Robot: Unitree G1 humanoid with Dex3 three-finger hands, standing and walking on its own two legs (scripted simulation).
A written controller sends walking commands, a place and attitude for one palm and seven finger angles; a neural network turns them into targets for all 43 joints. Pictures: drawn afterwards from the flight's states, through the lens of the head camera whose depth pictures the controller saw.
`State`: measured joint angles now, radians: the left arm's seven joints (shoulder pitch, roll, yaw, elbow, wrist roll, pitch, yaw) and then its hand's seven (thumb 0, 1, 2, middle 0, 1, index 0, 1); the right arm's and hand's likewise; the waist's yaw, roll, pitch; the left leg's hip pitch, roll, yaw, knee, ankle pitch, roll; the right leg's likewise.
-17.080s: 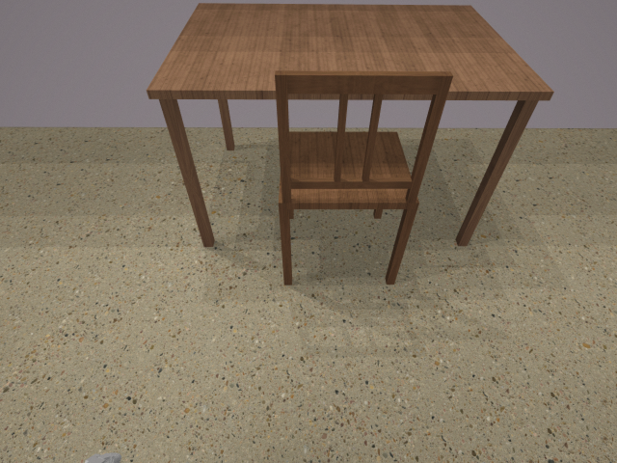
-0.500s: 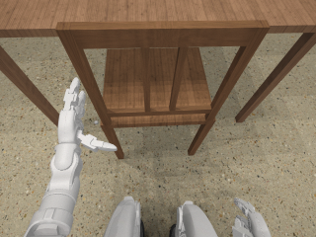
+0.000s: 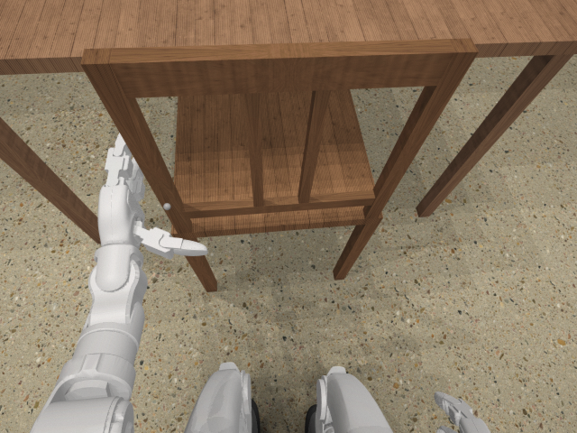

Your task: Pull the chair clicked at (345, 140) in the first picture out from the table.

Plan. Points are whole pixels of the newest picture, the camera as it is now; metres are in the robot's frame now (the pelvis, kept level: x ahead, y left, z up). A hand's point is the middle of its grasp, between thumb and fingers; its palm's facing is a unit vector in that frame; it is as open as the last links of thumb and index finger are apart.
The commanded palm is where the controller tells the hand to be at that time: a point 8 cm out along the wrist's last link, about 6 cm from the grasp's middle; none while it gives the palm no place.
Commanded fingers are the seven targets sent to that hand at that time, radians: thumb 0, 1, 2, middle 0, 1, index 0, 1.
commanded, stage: push the fingers through the gap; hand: left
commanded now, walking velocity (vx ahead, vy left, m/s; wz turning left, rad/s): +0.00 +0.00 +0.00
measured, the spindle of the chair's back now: (255, 157) +0.50 +0.05 +0.01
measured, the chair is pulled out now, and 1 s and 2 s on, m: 0.00 0.00 0.00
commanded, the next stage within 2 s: hook a spindle and tug to test in 0.76 s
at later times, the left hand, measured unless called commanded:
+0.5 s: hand (163, 175) +0.47 +0.18 +0.02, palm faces +0.12 -0.99 -0.04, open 16.9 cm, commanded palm +0.43 +0.22 +0.02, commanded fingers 0.00 -0.50 0.30 -0.06 -0.08 -0.06 -0.08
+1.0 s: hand (166, 180) +0.46 +0.18 +0.01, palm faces +0.11 -0.99 -0.02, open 16.8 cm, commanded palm +0.43 +0.22 +0.02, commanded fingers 0.00 -0.50 0.30 -0.20 -0.52 -0.20 -0.52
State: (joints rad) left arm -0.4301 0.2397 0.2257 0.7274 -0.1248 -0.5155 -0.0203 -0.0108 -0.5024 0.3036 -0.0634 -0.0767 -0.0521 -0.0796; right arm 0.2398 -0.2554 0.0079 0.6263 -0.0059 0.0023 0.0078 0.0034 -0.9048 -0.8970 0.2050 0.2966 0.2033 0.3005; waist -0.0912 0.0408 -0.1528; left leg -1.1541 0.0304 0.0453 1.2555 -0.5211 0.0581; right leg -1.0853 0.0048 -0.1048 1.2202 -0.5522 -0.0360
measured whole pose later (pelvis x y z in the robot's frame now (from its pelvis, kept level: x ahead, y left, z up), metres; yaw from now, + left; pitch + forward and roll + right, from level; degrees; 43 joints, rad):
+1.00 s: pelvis +0.00 +0.01 +0.00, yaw -1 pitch +26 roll -4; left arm -0.65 0.30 0.31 0.99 -0.09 -0.54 -0.03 -0.01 -0.50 0.30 -0.09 -0.15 -0.09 -0.16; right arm 0.25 -0.25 0.02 0.63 -0.02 0.08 0.03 0.00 -0.90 -0.90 0.21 0.30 0.20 0.30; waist -0.13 0.04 -0.15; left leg -1.20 0.03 0.04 1.27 -0.53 0.07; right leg -1.12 0.01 -0.10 1.22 -0.55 -0.02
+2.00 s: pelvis +0.01 +0.01 +0.00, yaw -1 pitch +26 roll -4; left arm -0.56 0.27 0.27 0.87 -0.11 -0.54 0.00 0.02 0.64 0.76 -0.41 -1.43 -0.41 -1.45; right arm 0.26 -0.24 0.01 0.62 -0.02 0.10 0.04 0.00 -0.91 -0.90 0.21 0.30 0.20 0.30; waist -0.12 0.03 -0.16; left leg -1.16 0.03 0.05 1.25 -0.53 0.07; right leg -1.09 0.01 -0.10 1.20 -0.55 -0.03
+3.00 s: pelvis +0.00 +0.01 +0.11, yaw -2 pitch +8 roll -2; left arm -0.43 0.21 0.12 0.98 -0.07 -0.25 0.10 0.10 0.62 0.68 -0.29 -1.14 -0.50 -1.45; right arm 0.25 -0.26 -0.01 0.67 0.05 0.11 -0.10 0.00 -0.90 -0.90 0.21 0.30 0.20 0.30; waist -0.09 0.02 0.08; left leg -0.47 0.02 0.10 0.57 -0.23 0.06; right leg -0.42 0.04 -0.03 0.51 -0.23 -0.02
